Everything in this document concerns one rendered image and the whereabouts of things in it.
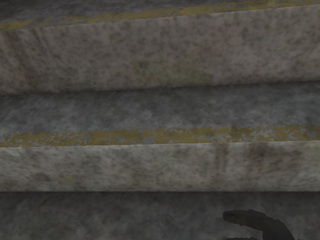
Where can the right robot hand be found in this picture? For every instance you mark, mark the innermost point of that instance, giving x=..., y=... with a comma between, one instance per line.
x=272, y=229

